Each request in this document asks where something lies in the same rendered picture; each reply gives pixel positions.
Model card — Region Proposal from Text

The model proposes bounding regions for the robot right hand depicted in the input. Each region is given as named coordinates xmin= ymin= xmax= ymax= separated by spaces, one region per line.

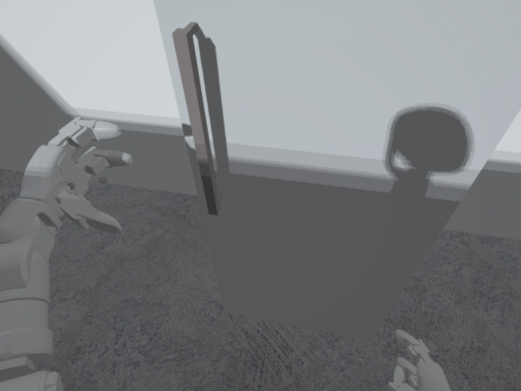
xmin=389 ymin=329 xmax=451 ymax=391

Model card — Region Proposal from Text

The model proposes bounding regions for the left robot upper arm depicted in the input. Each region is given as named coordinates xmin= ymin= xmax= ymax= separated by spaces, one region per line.
xmin=0 ymin=370 xmax=63 ymax=391

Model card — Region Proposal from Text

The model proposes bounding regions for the handle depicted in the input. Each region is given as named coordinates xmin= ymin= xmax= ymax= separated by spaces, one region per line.
xmin=172 ymin=22 xmax=222 ymax=216

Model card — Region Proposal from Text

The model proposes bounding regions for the fridge door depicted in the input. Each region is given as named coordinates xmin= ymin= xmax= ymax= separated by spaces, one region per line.
xmin=153 ymin=0 xmax=521 ymax=340

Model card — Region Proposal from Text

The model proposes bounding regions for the robot left hand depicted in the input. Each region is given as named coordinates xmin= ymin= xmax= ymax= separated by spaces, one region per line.
xmin=19 ymin=117 xmax=134 ymax=233

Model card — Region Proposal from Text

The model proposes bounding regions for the left robot forearm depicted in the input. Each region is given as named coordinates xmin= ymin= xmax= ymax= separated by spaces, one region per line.
xmin=0 ymin=199 xmax=62 ymax=381

